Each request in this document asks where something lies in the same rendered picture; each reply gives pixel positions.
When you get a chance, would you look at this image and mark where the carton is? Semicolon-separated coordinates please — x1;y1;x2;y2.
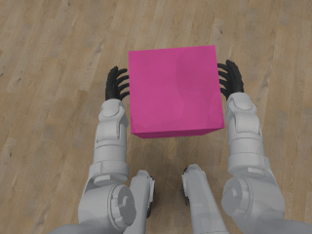
128;45;225;139

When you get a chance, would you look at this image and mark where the right robot forearm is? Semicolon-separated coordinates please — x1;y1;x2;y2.
224;92;286;210

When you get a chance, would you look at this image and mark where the left robot forearm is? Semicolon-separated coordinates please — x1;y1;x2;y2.
78;98;129;218

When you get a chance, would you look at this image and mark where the robot left hand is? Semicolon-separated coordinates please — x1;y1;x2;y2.
105;65;130;101

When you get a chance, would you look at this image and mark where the left robot shin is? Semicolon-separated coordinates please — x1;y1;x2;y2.
131;170;151;210

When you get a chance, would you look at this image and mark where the right robot upper arm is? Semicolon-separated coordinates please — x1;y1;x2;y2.
221;175;312;234

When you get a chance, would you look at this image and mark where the robot right thigh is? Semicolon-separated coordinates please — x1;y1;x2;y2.
181;169;230;234

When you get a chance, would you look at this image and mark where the left robot upper arm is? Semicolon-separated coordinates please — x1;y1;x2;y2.
47;183;137;234

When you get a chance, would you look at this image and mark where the robot right hand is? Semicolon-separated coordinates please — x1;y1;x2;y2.
217;59;244;100

